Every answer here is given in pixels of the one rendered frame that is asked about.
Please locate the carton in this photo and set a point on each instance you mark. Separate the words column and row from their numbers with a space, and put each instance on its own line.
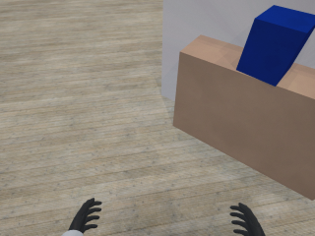
column 273, row 43

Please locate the robot left hand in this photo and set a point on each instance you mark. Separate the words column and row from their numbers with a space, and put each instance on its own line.
column 81, row 218

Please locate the robot right hand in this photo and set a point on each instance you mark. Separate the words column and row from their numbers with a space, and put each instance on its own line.
column 251, row 223

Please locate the pedestal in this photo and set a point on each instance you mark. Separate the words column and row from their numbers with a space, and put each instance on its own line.
column 268, row 128

